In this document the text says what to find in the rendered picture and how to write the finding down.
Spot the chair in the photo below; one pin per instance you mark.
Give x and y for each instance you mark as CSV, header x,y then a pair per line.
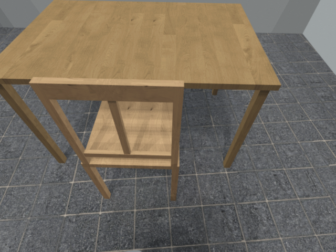
x,y
137,126

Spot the table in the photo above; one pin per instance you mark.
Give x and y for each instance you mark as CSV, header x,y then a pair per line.
x,y
208,45

